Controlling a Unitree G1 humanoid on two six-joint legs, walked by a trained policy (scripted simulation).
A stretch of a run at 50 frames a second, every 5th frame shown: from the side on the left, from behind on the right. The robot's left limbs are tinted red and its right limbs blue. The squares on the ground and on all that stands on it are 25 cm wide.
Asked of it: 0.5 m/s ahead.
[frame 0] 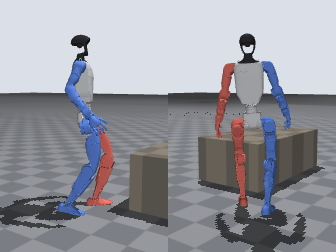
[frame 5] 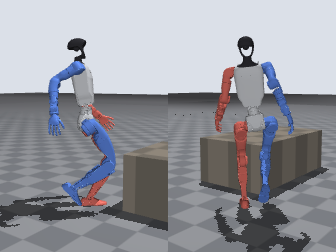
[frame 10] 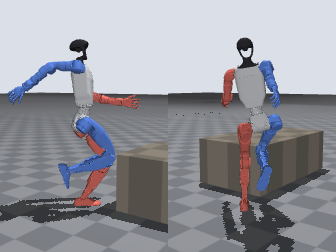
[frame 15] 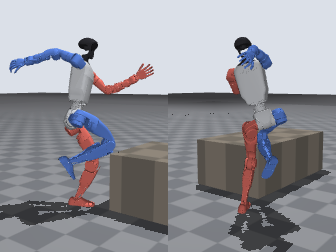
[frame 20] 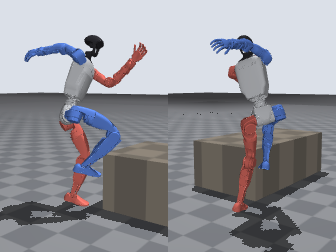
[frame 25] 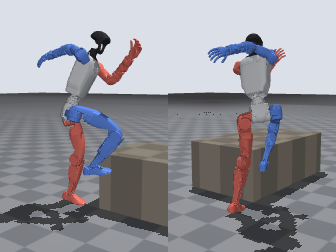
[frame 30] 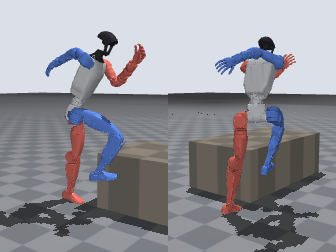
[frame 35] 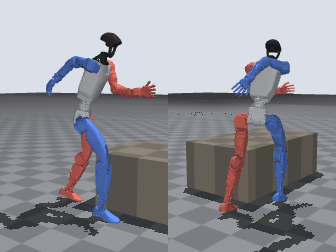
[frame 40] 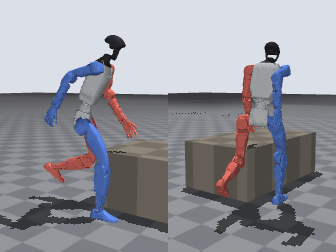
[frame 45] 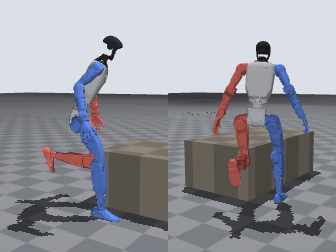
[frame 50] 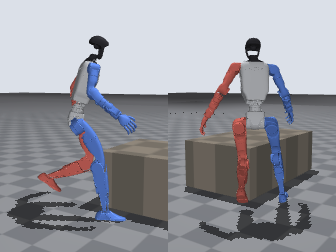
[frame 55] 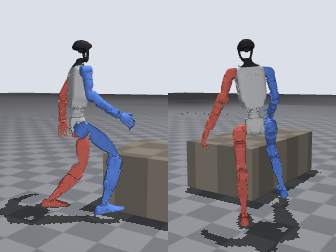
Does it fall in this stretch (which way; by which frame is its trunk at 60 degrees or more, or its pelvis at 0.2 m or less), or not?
no
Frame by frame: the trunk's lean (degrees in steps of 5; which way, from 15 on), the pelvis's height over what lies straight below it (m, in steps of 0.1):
0: 5, 0.7
5: 10, 0.7
10: 10, 0.7
15: 15 forward and to its left, 0.7
20: 25 forward, 0.8
25: 25 forward, 0.8
30: 30 forward, 0.8
35: 25 forward and to its right, 0.8
40: 25 forward, 0.8
45: 30 forward, 0.8
50: 20 forward, 0.7
55: 10, 0.7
